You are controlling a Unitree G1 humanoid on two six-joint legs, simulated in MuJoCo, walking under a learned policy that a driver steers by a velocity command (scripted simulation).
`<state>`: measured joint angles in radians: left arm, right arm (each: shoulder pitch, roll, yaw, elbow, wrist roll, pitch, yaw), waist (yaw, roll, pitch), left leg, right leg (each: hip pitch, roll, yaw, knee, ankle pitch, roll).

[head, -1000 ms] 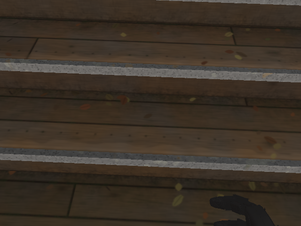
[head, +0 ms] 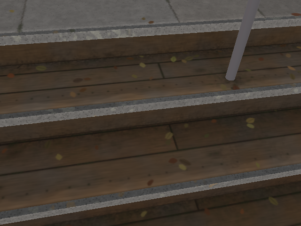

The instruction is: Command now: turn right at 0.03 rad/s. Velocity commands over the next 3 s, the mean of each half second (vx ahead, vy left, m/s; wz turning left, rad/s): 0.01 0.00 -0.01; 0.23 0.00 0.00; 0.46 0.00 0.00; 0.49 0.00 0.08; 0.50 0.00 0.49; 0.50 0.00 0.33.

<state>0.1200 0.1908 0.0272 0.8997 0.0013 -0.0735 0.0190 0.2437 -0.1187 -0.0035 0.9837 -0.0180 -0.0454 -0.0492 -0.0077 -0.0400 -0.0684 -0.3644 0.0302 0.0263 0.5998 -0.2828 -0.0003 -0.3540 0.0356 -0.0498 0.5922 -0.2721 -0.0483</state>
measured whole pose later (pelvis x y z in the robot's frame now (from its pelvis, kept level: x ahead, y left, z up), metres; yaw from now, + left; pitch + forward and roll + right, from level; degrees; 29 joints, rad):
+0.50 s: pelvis +0.02 +0.02 +0.00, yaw +0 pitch +2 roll +1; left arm 0.12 0.15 0.02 0.98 0.01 -0.10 -0.08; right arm 0.14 -0.15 -0.02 0.94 0.00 -0.06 0.07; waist 0.00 -0.02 -0.04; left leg -0.34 -0.01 0.06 0.58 -0.28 0.03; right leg -0.35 -0.01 -0.02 0.61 -0.30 -0.02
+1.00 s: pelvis +0.10 +0.00 +0.00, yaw -1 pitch +2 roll -1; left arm 0.41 0.17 0.06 1.04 0.05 -0.11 0.00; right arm 0.29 -0.18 -0.04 0.99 0.00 -0.05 0.00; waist 0.05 0.00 -0.07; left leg -0.53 0.02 0.05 1.38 -0.48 0.10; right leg -0.16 0.03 -0.05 0.50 -0.38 -0.06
